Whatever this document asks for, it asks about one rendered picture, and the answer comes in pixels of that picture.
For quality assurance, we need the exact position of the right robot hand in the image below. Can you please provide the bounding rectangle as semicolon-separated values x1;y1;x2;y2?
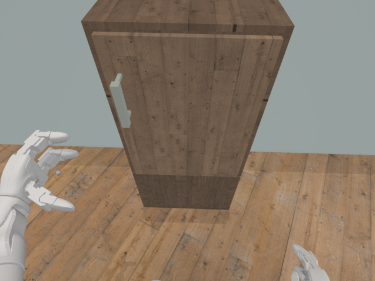
291;244;330;281

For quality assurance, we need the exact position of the robot left forearm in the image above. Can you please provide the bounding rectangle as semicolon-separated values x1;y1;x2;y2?
0;195;31;281

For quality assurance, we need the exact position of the cupboard door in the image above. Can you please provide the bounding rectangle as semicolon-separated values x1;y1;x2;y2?
91;32;283;177

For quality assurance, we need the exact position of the handle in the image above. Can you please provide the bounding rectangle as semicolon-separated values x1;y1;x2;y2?
110;73;131;128

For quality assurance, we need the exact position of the left robot hand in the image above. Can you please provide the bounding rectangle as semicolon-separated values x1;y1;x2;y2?
0;130;79;212

